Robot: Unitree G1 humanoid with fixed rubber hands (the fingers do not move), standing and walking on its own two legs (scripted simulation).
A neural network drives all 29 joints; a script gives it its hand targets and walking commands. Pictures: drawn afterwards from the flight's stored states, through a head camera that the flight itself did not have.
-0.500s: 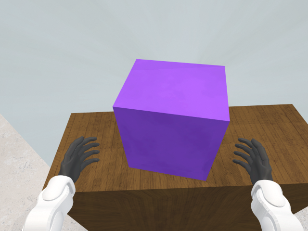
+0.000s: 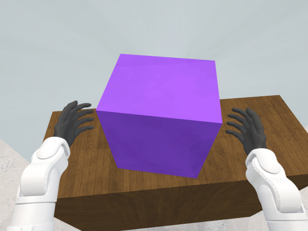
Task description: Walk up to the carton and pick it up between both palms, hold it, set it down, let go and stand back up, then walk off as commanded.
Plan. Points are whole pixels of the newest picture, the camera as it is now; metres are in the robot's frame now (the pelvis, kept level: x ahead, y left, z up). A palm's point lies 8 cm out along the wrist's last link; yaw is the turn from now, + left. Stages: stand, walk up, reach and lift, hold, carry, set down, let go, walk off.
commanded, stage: reach and lift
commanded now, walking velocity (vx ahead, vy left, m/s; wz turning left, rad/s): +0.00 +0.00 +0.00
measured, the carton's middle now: (161, 120) +0.39 -0.02 +0.04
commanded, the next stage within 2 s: none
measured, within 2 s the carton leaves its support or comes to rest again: neither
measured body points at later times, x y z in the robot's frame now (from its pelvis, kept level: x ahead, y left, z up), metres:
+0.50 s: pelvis -0.01 +0.01 +0.00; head +0.00 +0.02 +0.45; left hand +0.39 +0.20 +0.16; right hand +0.33 -0.24 +0.15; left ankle -0.02 +0.11 -0.75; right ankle +0.02 -0.14 -0.75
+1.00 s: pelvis -0.02 -0.01 +0.00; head +0.00 +0.01 +0.45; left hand +0.46 +0.18 +0.21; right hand +0.39 -0.24 +0.18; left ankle -0.02 +0.11 -0.75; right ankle +0.02 -0.14 -0.75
